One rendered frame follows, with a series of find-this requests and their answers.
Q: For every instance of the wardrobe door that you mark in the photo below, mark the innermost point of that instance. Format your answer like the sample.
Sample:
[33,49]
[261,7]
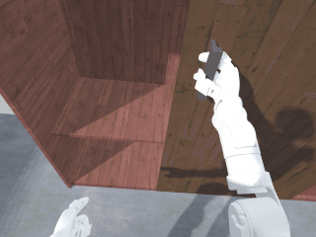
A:
[310,192]
[273,45]

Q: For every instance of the robot left hand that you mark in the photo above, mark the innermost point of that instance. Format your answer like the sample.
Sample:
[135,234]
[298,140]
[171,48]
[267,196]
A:
[69,222]

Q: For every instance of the right robot forearm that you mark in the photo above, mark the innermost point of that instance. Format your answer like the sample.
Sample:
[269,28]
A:
[241,151]

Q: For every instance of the robot right hand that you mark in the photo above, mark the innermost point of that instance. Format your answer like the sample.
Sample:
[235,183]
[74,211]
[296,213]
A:
[225,82]

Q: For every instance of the handle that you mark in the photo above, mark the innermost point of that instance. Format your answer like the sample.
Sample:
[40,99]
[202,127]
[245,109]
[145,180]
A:
[211,65]

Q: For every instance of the robot right upper arm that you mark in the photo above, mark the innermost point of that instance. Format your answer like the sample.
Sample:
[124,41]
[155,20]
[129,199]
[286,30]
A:
[257,217]

